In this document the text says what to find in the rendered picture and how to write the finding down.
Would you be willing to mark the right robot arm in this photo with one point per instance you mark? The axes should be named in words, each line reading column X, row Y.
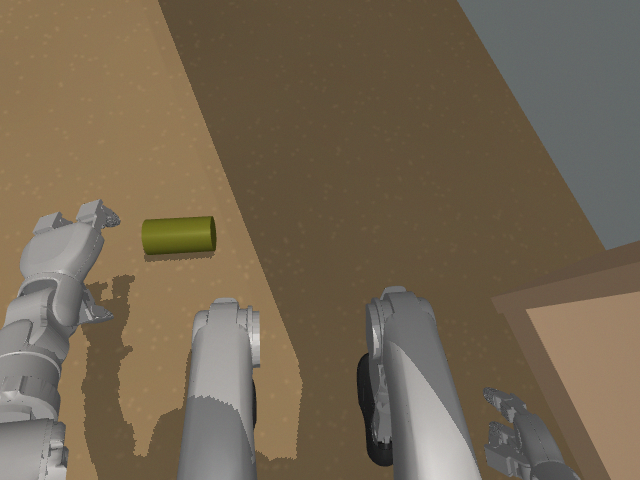
column 553, row 471

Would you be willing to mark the right robot hand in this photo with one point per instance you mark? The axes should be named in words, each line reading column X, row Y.
column 516, row 452

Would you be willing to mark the right robot foot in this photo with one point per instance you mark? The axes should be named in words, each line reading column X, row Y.
column 380, row 453

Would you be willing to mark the bookshelf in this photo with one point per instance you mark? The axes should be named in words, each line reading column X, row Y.
column 579, row 330

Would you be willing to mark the left robot hand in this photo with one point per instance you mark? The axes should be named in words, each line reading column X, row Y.
column 61, row 246

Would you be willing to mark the can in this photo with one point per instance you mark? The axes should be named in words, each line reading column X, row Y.
column 178, row 235

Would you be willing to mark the left robot arm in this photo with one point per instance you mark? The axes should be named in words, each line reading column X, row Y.
column 34, row 342

